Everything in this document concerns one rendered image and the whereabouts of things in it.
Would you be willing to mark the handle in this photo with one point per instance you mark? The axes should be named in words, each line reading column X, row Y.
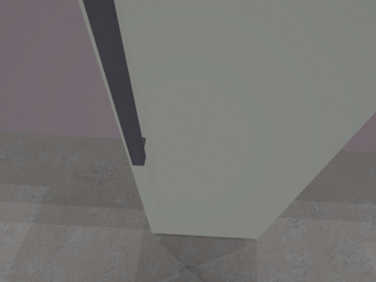
column 103, row 21

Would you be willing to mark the fridge door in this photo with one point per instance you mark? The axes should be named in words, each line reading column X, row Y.
column 242, row 103

